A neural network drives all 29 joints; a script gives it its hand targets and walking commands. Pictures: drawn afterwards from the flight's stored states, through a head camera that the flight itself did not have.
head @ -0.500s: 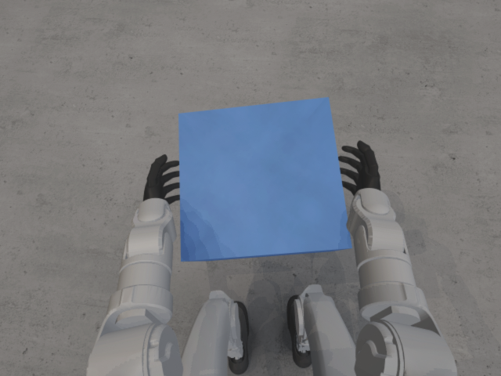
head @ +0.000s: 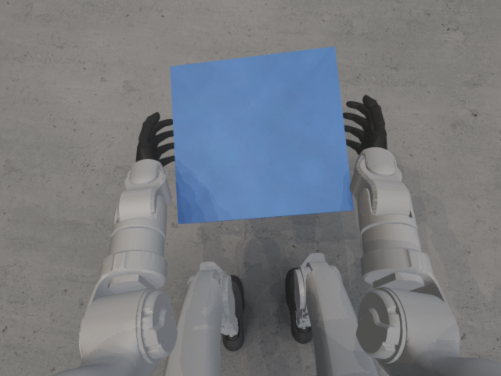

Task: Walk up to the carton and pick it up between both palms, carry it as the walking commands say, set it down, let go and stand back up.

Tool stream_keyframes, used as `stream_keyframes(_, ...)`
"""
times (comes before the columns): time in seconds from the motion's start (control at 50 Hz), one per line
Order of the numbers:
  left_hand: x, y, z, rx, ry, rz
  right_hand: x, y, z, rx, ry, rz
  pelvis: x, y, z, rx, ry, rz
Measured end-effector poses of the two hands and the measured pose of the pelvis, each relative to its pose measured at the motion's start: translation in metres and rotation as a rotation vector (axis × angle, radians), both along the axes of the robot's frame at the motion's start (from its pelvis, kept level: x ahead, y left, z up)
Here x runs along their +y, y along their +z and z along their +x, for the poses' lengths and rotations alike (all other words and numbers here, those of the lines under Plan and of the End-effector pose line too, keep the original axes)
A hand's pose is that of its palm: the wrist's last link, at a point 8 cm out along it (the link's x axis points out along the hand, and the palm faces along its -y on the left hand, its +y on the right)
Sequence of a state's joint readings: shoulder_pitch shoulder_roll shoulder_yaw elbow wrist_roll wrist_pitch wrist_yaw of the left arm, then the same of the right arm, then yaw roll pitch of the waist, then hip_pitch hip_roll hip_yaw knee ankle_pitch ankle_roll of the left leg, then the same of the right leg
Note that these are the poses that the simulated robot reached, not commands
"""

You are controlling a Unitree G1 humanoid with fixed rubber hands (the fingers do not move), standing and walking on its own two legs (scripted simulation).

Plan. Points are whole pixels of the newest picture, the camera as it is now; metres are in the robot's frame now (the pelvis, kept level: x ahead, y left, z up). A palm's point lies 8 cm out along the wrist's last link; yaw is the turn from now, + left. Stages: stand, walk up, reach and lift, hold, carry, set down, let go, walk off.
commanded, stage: set down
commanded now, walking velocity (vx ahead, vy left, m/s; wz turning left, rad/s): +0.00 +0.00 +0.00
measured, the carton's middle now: (260, 148) +0.49 -0.02 -0.17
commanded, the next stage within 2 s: none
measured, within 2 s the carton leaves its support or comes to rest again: neither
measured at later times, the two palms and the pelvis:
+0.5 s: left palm (162, 159) +0.49 +0.17 -0.17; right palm (346, 152) +0.47 -0.18 -0.16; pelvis -0.02 +0.01 -0.07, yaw +0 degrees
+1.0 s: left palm (182, 168) +0.50 +0.16 -0.29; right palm (334, 158) +0.49 -0.18 -0.27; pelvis -0.05 +0.01 -0.12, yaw +0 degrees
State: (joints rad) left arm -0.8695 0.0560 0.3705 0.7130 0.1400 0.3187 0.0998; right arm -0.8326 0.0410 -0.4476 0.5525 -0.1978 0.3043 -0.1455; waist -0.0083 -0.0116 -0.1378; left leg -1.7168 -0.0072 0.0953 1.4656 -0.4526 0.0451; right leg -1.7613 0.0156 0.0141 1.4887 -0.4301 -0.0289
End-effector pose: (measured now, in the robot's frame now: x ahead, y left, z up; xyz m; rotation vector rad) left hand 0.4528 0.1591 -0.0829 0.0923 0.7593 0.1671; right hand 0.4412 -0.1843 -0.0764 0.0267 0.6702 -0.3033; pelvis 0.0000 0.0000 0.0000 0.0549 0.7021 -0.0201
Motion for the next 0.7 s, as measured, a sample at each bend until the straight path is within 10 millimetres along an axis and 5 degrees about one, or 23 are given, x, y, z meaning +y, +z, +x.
stream_keyframes(0.48, 0.01, -0.085, 0.032, 0.0, -0.018, -0.021, 0.009, -0.084, 0.024, 0.007, 0.013, -0.031, 0.008, -0.063, -0.016, 0.058, 0.009, -0.008)
stream_keyframes(0.7, 0.003, -0.143, 0.042, -0.027, -0.005, -0.031, 0.003, -0.138, 0.035, -0.016, 0.018, -0.065, 0.006, -0.089, -0.03, -0.027, 0.011, -0.006)
